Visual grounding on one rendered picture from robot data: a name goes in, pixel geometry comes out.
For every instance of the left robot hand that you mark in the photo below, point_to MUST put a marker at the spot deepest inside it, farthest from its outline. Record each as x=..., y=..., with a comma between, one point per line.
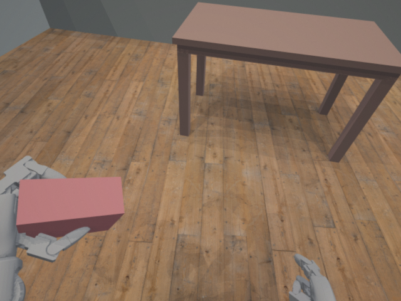
x=44, y=247

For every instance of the left robot forearm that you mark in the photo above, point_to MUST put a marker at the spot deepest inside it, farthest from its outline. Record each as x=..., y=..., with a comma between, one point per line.
x=12, y=288

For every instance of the table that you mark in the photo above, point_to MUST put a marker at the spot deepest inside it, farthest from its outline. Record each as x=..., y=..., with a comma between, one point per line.
x=310, y=42

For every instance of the right robot hand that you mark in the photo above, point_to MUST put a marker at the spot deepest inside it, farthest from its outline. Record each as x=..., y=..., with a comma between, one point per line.
x=317, y=289

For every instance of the sponge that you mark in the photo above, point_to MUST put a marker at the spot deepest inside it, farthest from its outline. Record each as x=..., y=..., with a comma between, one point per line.
x=57, y=207

